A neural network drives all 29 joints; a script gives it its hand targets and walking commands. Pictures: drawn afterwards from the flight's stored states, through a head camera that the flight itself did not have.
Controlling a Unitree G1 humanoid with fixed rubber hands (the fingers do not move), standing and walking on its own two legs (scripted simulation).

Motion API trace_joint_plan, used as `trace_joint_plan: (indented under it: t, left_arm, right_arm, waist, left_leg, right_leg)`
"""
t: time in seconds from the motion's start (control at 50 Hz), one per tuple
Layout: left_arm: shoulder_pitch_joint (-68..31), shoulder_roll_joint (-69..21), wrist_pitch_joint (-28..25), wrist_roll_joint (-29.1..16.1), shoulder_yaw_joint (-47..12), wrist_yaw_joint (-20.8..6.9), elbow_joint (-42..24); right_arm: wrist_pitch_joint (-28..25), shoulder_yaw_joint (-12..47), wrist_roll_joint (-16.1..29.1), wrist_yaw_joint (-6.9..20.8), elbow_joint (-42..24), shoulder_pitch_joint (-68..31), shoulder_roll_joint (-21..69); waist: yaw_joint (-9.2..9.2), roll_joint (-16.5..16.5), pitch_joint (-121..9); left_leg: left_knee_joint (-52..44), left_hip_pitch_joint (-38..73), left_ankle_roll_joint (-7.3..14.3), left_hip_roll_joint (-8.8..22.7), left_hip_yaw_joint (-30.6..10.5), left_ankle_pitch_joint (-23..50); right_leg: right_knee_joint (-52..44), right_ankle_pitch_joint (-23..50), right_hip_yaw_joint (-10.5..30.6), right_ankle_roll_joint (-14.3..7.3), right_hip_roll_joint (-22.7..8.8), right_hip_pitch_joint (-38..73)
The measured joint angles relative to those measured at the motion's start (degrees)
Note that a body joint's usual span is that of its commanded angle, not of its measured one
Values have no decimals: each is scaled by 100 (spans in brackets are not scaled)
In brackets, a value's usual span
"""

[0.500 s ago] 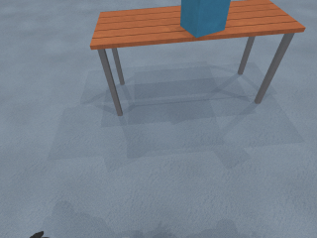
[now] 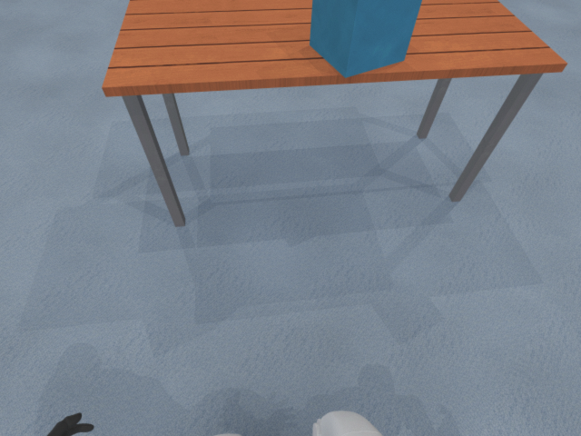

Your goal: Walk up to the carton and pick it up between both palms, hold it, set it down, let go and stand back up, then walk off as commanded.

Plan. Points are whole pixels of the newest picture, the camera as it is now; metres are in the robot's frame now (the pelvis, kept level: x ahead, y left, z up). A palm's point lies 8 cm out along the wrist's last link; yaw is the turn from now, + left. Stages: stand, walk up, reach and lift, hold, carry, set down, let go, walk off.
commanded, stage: walk up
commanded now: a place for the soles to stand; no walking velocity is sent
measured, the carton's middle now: (363, 8) +1.13 -0.18 +0.04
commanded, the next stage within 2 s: none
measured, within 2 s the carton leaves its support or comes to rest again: neither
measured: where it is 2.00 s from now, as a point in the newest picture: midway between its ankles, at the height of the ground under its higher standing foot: (356, 331)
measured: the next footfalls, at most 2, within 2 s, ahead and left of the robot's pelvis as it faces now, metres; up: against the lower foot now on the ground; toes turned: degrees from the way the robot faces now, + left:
right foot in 0.24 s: +0.24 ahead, -0.19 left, +0.00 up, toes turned -2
left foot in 0.68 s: +0.37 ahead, +0.06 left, +0.00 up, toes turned -1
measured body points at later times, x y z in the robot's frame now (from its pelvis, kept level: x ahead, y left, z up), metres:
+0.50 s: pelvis +0.19 -0.09 +0.01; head +0.21 -0.10 +0.46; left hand +0.31 +0.23 -0.08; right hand +0.24 -0.43 -0.09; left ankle +0.18 +0.07 -0.67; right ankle +0.20 -0.19 -0.73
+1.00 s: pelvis +0.32 -0.14 -0.01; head +0.37 -0.12 +0.44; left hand +0.47 +0.17 -0.12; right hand +0.31 -0.49 -0.08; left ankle +0.33 +0.05 -0.73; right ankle +0.41 -0.27 -0.70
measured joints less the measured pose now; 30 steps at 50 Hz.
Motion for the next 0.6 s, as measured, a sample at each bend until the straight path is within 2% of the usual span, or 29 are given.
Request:
trace_joint_plan:
  t: [0.04, 0.14, 0.2, 0.24, 0.26, 0.28, 0.32, 0.36, 0.44, 0.5, 0.6]
  left_arm:
    - [-141, 3, 0, 0, -2, -64, -3]
    - [-378, 4, 1, 0, -2, -220, -3]
    - [-399, 3, 5, 0, -1, -243, -1]
    - [-398, 10, -17, -1, 14, -242, -2]
    - [-400, 7, -45, 0, 35, -239, 1]
    - [-387, 5, -56, 0, 38, -233, 5]
    - [-293, -1, -57, 0, 37, -226, 3]
    - [-209, -2, -56, 0, 36, -196, 0]
    - [-129, -3, -53, 0, 35, -165, -1]
    - [-126, -4, -53, 0, 35, -165, -1]
    - [-128, -6, -48, 0, 35, -165, -1]
  right_arm:
    - [-14, -5, 1, 1, 17, 180, 1]
    - [-21, -60, 1, 46, 14, 383, 2]
    - [-23, -59, 1, 75, 21, 383, 1]
    - [-23, -60, 1, 77, -9, 360, 3]
    - [-23, -42, 0, 78, -13, 287, 4]
    - [-22, 1, 0, 80, -8, 207, 5]
    - [-1, 67, 0, 84, 45, 51, 3]
    - [6, 90, 1, 127, 57, -58, -1]
    - [9, 44, 1, 211, 89, -77, -3]
    - [11, 23, 1, 220, 202, -37, -3]
    - [10, 12, 1, 215, 238, -21, -5]
  waist:
    - [6, -44, -5]
    - [-39, -126, -39]
    - [-47, -124, -182]
    - [-31, -127, -233]
    - [-18, -123, -157]
    - [-13, -130, -90]
    - [-6, -129, -85]
    - [-6, -121, -91]
    - [-6, -117, -87]
    - [-8, -114, -85]
    - [-12, -111, -78]
  left_leg:
    - [-113, 156, 0, 106, 10, -52]
    - [-135, 379, -74, 204, 16, -359]
    - [-131, 498, -202, 277, 13, -576]
    - [147, 527, -210, 338, 14, -788]
    - [583, 473, -210, 398, 15, -860]
    - [1159, 346, -210, 388, -16, -970]
    - [2224, -2, -210, 214, -83, -1065]
    - [2654, -272, -210, 67, -92, -980]
    - [2602, -530, -210, 85, -106, -845]
    - [2296, -540, -210, 125, -107, -846]
    - [1251, -543, -210, 78, -110, -759]
  right_leg:
    - [-474, 217, 8, 0, -175, -459]
    - [-2637, 769, 9, 16, -650, -739]
    - [-3335, 1034, -1, 2, -697, -550]
    - [-3820, 1232, 2, -30, -686, -158]
    - [-3789, 1627, -16, 6, -653, -58]
    - [-3568, 1672, -25, 43, -641, -16]
    - [-3466, 1383, -25, 62, -640, 208]
    - [-3767, 1285, -29, 42, -635, 559]
    - [-4340, 1350, -38, -95, -542, 1156]
    - [-4524, 1237, -39, -105, -494, 1497]
    - [-4497, 896, -43, -99, -472, 1740]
